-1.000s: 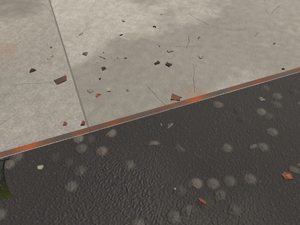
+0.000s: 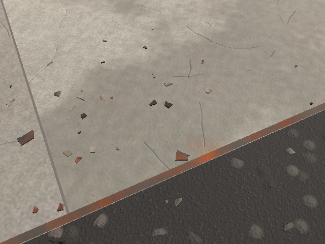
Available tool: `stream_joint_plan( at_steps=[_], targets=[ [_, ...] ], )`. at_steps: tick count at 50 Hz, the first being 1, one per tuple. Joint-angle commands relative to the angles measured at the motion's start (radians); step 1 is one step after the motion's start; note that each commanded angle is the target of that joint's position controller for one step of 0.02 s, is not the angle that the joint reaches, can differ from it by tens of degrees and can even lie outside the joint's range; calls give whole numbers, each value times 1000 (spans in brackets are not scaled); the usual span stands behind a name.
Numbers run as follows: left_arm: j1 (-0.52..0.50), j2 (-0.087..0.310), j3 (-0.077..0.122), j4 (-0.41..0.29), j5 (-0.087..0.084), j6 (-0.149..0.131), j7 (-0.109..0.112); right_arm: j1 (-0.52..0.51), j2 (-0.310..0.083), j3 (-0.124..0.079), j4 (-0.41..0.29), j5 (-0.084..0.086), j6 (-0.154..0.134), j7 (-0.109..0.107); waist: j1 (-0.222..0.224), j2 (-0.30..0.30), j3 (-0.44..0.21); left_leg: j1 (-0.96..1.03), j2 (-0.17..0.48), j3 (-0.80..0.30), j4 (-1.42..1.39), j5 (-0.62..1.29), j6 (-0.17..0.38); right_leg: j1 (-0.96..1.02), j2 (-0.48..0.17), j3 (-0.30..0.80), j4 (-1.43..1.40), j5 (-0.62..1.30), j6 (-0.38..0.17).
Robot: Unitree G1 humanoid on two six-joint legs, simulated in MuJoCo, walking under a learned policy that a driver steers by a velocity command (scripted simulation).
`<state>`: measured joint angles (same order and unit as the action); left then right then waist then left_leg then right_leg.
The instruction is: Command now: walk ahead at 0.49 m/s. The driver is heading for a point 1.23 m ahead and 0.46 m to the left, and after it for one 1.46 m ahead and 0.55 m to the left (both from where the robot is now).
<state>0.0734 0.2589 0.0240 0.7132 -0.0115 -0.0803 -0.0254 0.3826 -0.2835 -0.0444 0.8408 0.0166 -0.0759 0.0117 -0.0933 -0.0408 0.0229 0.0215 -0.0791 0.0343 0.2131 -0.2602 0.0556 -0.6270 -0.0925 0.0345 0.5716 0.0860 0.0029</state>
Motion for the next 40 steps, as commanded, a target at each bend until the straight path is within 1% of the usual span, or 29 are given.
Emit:
stream_joint_plan(
  at_steps=[1,3,4,5,6,7,8,9,10,11,12,14,17,20,22,25,27,29,30,31,32,33,34,35,36,37,38,39,40],
  targets=[
    [-129,86,19,-111,-4,-24,-19,43,-176,-43,-18,4,11,-10,9,89,58,31,328,-153,-7,323,140,-22,22,-9,-62,-77,-31],
    [-67,115,31,-101,-3,-26,-22,27,-193,-47,-15,4,21,-14,54,117,11,70,328,-147,82,528,118,89,58,-37,-87,-159,-61],
    [41,144,48,-71,-1,-27,-17,6,-195,-46,-18,2,27,-16,119,118,-60,53,294,-113,215,690,97,250,90,-69,-118,-153,-89],
    [208,199,73,-27,3,-26,-7,2,-167,-32,-29,-7,29,-19,192,102,-185,-58,242,-73,423,674,65,520,53,-38,-91,-121,-131],
    [356,304,97,-8,26,-22,2,77,-74,1,-70,-21,13,-15,198,-74,-366,-428,125,-19,808,321,-2,945,-212,339,-60,-149,-265],
    [394,265,90,13,7,-14,0,111,-40,14,-53,-10,-8,-9,193,-223,-455,-668,12,-105,1031,-298,-32,1078,-320,691,-211,-302,-359],
    [342,193,66,5,0,-10,2,26,-150,-14,-69,16,-24,-2,209,-130,-314,-775,78,-167,1108,-282,-19,982,-285,604,-250,-386,-308],
    [275,166,57,-5,3,-7,5,-61,-158,-16,-96,29,-33,1,188,-78,-192,-793,129,-133,1086,-195,-11,841,-244,456,-269,-348,-272],
    [214,145,49,-8,8,-7,3,-103,-144,-14,-104,16,-33,-1,156,-12,-105,-767,168,-109,1017,-118,-17,697,-199,358,-307,-262,-254],
    [175,117,41,-13,15,-12,1,-106,-138,-21,-100,0,-24,-3,124,-15,-66,-716,199,-112,955,-64,-24,602,-162,292,-342,-196,-239],
    [155,114,40,-13,20,-15,-1,-79,-118,-18,-92,-2,-14,-2,97,-35,-55,-660,210,-111,934,-32,-34,539,-143,255,-374,-162,-239],
    [149,125,46,2,14,-29,-3,-47,-81,-11,-79,-2,8,-4,71,-34,-44,-628,217,-100,896,0,-56,474,-134,179,-418,-83,-255],
    [171,150,56,35,22,-38,8,-129,-71,-7,-103,-2,20,-8,87,-17,3,-690,222,-113,761,138,-77,463,-126,71,-459,-38,-245],
    [185,165,57,55,21,-35,17,-214,-57,-3,-123,1,11,3,119,-13,22,-662,194,-99,568,313,-67,476,-97,-35,-471,-30,-204],
    [212,180,61,73,17,-32,21,-280,-46,2,-146,2,7,13,148,-5,37,-649,180,-74,480,370,-57,507,-111,-70,-480,-43,-193],
    [253,190,66,105,6,-16,25,-351,-47,2,-186,5,7,29,172,5,59,-697,172,-70,408,349,-32,629,-153,-97,-451,-27,-179],
    [258,198,71,116,0,0,29,-377,-54,-1,-211,2,8,41,169,4,64,-723,162,-54,383,269,-8,711,-179,-111,-403,37,-162],
    [240,219,79,113,-3,17,38,-357,-74,-11,-228,0,10,52,140,-17,35,-665,124,-3,375,162,23,753,-186,-139,-302,279,-138],
    [230,233,83,107,-3,27,44,-306,-95,-23,-224,-1,13,52,108,-35,-11,-578,87,32,381,113,42,758,-179,-158,-206,456,-123],
    [215,235,83,99,-1,38,51,-180,-129,-47,-197,1,16,49,35,-28,-84,-409,41,59,349,124,69,721,-151,-192,-30,563,-98],
    [225,214,73,84,7,40,60,-12,-195,-82,-156,6,21,35,-38,20,-178,-130,48,-12,330,157,112,556,-107,-211,218,457,-61],
    [316,104,34,32,33,16,48,63,-321,-113,-151,7,26,20,7,255,-295,273,308,-499,304,56,283,106,45,-207,616,-156,10],
    [282,103,23,30,28,-25,31,70,-274,-94,-173,12,20,21,-4,245,-420,398,416,-881,123,-48,364,-85,157,9,784,-669,18],
    [183,174,43,2,-15,-51,16,47,-214,-74,-171,0,13,20,-30,182,-311,334,390,-752,94,-54,305,-184,91,77,816,-607,-6],
    [134,170,38,-16,-23,-65,14,-7,-186,-67,-177,-1,9,18,-5,117,-201,191,351,-616,91,11,269,-185,47,58,752,-519,-23],
    [119,166,40,-15,-1,-68,21,-73,-162,-60,-190,-2,10,17,37,49,-123,41,311,-514,79,113,243,-139,11,49,658,-459,-19],
    [129,175,49,-13,15,-59,27,-119,-136,-50,-206,-10,9,15,75,65,-92,-68,280,-449,57,209,230,-63,-16,52,589,-416,-12],
    [143,170,51,-15,22,-46,27,-144,-128,-47,-219,-15,11,13,98,88,-81,-136,257,-425,33,255,232,-12,-21,51,560,-394,1],
    [159,156,50,-15,26,-35,27,-151,-132,-50,-222,-13,9,9,109,96,-78,-177,245,-399,18,306,241,10,-19,41,530,-379,18]
  ],
)
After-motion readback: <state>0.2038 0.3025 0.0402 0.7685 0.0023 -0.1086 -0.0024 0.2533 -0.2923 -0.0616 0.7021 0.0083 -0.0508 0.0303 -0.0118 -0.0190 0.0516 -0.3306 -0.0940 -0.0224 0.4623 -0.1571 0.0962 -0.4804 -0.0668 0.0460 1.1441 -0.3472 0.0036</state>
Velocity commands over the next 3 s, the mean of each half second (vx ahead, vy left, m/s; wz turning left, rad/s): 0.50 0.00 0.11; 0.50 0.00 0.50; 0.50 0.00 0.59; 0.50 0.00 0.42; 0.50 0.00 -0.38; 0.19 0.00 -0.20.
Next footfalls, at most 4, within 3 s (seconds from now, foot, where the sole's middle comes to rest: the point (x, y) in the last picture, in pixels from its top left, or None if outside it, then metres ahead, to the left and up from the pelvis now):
0.10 right None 0.24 -0.14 -0.78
0.64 left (126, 236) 0.52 0.12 -0.78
1.12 right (147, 165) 0.85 0.02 -0.78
1.64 left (67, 158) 0.92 0.40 -0.78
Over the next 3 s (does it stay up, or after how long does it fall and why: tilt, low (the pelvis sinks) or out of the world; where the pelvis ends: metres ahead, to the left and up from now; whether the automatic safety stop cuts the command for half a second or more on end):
stays up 1.34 0.70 -0.01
